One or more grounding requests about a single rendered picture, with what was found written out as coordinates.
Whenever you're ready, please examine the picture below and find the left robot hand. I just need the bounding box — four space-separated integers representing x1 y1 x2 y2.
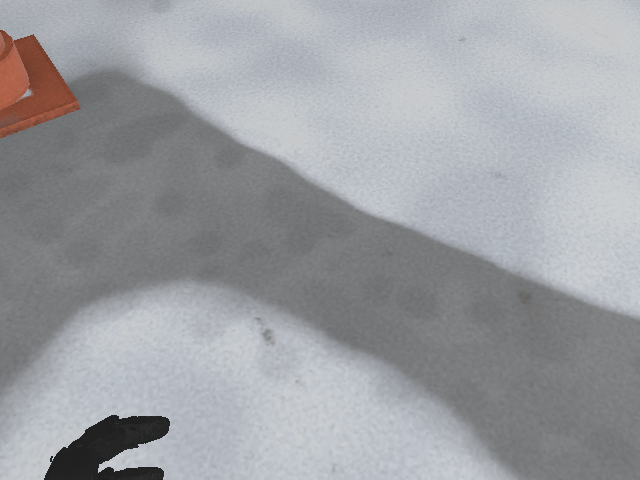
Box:
44 415 170 480

